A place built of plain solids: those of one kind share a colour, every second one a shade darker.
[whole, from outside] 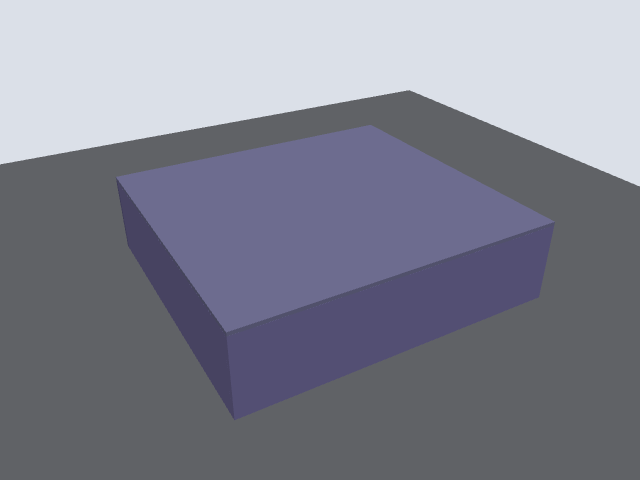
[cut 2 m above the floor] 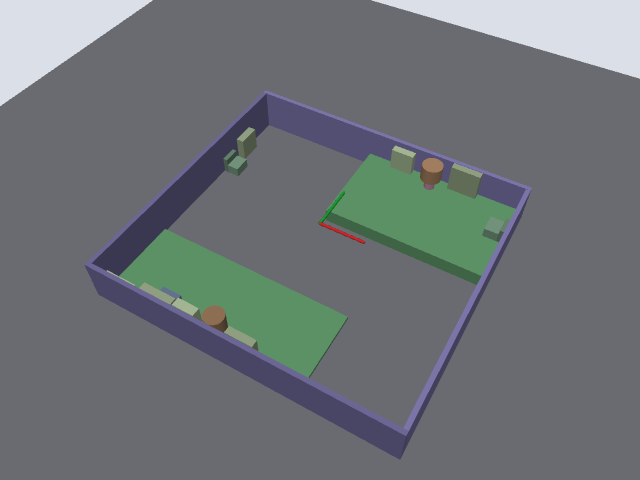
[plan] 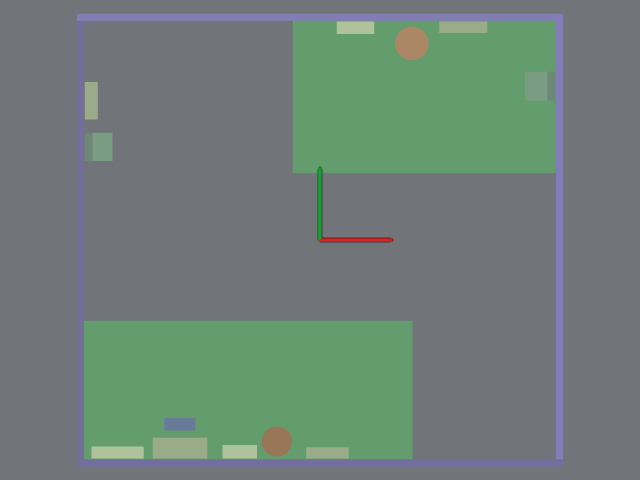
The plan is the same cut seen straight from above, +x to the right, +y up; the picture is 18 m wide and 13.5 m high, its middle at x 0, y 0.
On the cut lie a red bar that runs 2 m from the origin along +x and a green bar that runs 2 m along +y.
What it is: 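A loft; one open main floor with 2 platforms, their free sides bare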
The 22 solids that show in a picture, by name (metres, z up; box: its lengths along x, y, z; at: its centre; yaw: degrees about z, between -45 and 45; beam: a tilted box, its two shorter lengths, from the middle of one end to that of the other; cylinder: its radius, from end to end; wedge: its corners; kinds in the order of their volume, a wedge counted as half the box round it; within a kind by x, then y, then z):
{
 "wall_1": {"box": [0.2, 12.33, 3.45], "at": [-6.74, 0.0, 1.68]},
 "wall_2": {"box": [13.67, 0.2, 3.45], "at": [0.0, -6.27, 1.68]},
 "wall_3": {"box": [13.67, 0.2, 3.45], "at": [0.0, 6.27, 1.68]},
 "wall_4": {"box": [0.2, 12.33, 3.45], "at": [6.73, 0.0, 1.68]},
 "floor_1": {"box": [9.24, 3.9, 0.21], "at": [-2.02, -4.22, 0.05]},
 "floor_2": {"box": [7.41, 4.29, 0.73], "at": [2.93, 4.02, 0.32]},
 "roof_1": {"box": [13.67, 12.73, 0.16], "at": [0.0, 0.0, 3.48]},
 "case_1": {"box": [0.37, 1.06, 1.17], "at": [-6.43, 3.92, 0.54]},
 "case_2": {"box": [1.47, 0.34, 1.13], "at": [-5.69, -5.98, 0.72]},
 "case_3": {"box": [1.53, 0.59, 1.21], "at": [-3.94, -5.86, 0.76]},
 "case_4": {"box": [0.97, 0.38, 1.87], "at": [-2.26, -5.96, 1.09]},
 "case_5": {"box": [1.2, 0.32, 1.97], "at": [0.21, -5.99, 1.14]},
 "case_6": {"box": [1.06, 0.35, 1.07], "at": [1.0, 5.97, 1.22]},
 "case_7": {"box": [1.35, 0.33, 2.02], "at": [4.03, 5.98, 1.69]},
 "bush_1": {"cylinder": 0.43, "from": [-1.21, -5.67, 0.65], "to": [-1.21, -5.67, 1.84]},
 "bush_2": {"cylinder": 0.47, "from": [2.58, 5.53, 1.24], "to": [2.58, 5.53, 2.21]},
 "chair_1": {"box": [0.21, 0.79, 0.82], "at": [-6.51, 2.62, 0.36]},
 "chair_2": {"box": [0.57, 0.79, 0.51], "at": [-6.12, 2.62, 0.21]},
 "chair_3": {"box": [0.63, 0.81, 0.46], "at": [6.08, 4.33, 0.91]},
 "chair_4": {"box": [0.22, 0.81, 0.71], "at": [6.5, 4.33, 1.03]},
 "bench_1": {"box": [0.88, 0.36, 0.48], "at": [-3.94, -5.18, 0.4]},
 "pot_1": {"cylinder": 0.24, "from": [2.58, 5.53, 0.68], "to": [2.58, 5.53, 1.24]}
}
